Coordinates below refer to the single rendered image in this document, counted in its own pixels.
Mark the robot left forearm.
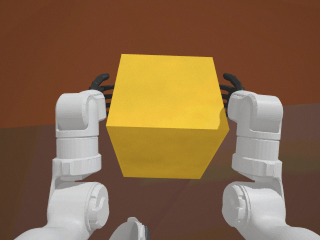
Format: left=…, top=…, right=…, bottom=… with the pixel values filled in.
left=47, top=89, right=107, bottom=220

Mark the right robot hand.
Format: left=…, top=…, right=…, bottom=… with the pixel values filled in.
left=219, top=73, right=245, bottom=118

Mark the robot right forearm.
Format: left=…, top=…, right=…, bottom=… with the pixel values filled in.
left=227, top=90, right=286, bottom=215

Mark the right robot upper arm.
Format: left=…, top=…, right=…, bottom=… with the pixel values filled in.
left=222, top=181, right=320, bottom=240

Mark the left robot hand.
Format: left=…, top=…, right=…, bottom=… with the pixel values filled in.
left=89, top=73, right=115, bottom=117

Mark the left robot shin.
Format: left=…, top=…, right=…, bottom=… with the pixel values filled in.
left=127, top=217, right=146, bottom=240

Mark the left robot upper arm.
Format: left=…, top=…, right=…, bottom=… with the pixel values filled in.
left=14, top=182, right=109, bottom=240

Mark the left robot thigh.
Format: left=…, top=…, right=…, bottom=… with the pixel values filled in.
left=109, top=221, right=145, bottom=240

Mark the carton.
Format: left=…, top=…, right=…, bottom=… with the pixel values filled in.
left=106, top=54, right=230, bottom=179

